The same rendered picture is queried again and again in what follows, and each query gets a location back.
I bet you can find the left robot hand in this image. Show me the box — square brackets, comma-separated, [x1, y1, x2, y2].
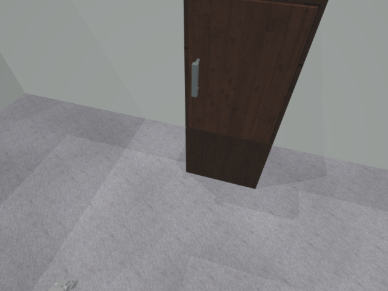
[47, 278, 78, 291]

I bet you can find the handle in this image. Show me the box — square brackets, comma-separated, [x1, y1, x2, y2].
[192, 59, 200, 97]

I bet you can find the cupboard door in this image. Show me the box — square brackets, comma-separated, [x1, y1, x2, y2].
[188, 0, 318, 144]

